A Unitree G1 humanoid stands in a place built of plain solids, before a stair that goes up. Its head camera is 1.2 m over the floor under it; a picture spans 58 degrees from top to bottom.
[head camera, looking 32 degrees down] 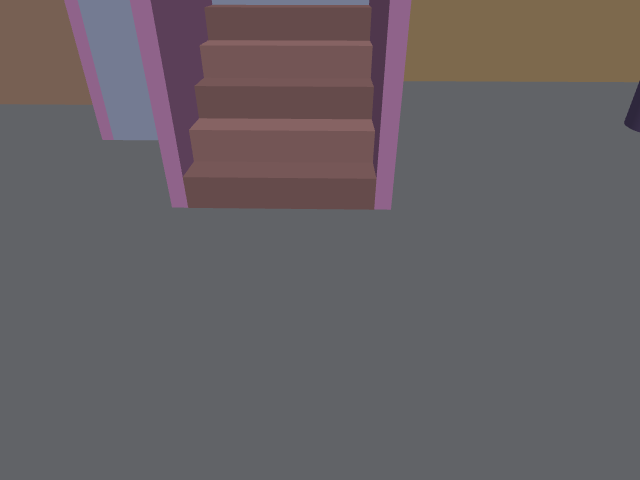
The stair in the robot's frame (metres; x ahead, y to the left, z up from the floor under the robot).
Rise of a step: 0.20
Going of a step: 0.24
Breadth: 1.10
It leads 1 degrees to the right of straight ahead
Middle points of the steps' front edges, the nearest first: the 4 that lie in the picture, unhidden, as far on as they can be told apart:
2.27 0.23 0.20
2.50 0.23 0.40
2.74 0.22 0.59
2.98 0.22 0.79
